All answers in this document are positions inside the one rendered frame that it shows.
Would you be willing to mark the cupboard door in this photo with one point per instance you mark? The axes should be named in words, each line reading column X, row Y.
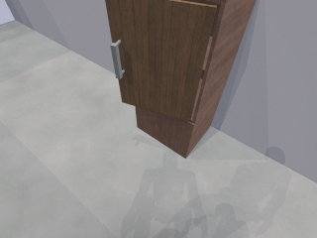
column 162, row 51

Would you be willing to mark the handle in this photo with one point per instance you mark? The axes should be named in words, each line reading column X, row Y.
column 116, row 59

